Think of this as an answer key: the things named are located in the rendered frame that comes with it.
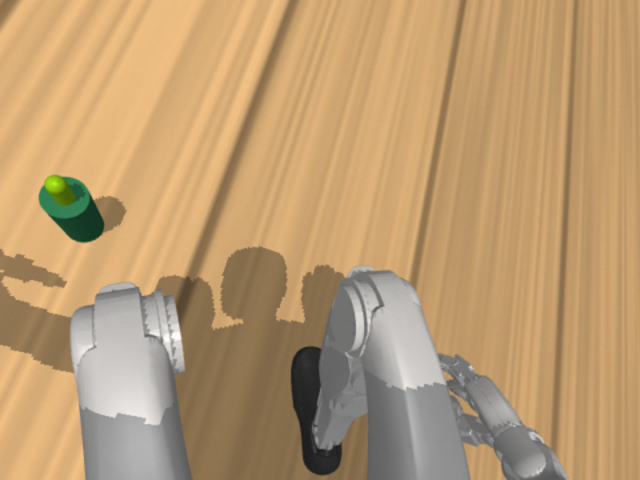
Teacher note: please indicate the right robot hand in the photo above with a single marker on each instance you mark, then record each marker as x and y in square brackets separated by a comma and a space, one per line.
[484, 397]

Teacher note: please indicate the bottle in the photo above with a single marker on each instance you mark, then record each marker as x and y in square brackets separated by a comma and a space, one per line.
[68, 202]

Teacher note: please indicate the right robot foot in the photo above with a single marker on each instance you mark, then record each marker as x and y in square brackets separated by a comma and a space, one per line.
[305, 383]

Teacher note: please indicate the right robot arm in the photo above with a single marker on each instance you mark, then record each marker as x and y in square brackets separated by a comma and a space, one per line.
[524, 456]

